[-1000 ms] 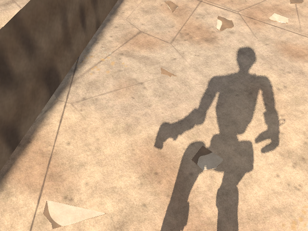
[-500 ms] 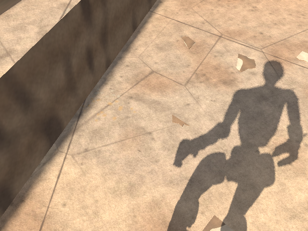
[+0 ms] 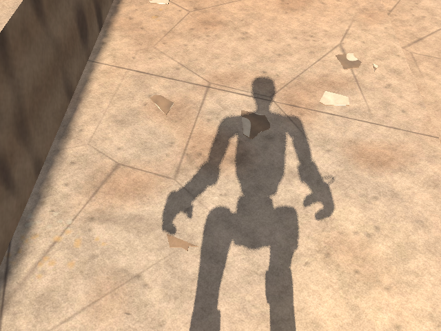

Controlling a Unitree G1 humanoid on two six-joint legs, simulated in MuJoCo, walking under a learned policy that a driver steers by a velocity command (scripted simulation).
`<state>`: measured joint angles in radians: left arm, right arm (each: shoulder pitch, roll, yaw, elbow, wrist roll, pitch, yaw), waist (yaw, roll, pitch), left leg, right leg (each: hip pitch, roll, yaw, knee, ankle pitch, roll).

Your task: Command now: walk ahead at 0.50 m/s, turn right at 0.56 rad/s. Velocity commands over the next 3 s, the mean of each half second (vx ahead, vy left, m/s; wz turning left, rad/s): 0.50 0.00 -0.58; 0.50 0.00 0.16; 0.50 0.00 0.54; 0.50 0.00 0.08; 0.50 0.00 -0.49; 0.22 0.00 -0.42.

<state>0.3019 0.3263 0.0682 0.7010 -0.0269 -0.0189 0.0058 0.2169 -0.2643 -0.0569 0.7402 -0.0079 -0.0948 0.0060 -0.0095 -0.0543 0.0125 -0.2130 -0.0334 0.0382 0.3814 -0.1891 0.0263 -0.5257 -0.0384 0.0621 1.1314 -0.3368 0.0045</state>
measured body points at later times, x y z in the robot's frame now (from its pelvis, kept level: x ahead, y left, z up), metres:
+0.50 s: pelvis +0.26 -0.08 +0.00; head +0.30 -0.10 +0.44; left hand +0.47 +0.14 -0.10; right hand +0.32 -0.39 -0.11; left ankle +0.30 +0.09 -0.66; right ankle +0.28 -0.16 -0.74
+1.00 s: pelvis +0.57 -0.09 -0.01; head +0.61 -0.08 +0.44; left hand +0.73 +0.16 -0.12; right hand +0.64 -0.38 -0.11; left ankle +0.63 -0.03 -0.74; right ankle +0.46 -0.22 -0.66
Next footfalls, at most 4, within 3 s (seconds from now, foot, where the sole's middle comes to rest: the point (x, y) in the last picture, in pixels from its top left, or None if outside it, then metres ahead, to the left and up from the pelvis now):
0.32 right None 0.32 -0.17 -0.78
0.84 left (232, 276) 0.67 -0.04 -0.78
1.34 right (289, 208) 0.94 -0.25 -0.78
1.84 left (204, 162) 1.16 0.06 -0.78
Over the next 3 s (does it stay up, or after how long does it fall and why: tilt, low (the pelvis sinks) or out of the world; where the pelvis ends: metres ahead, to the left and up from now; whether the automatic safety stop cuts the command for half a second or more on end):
stays up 1.59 -0.08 -0.01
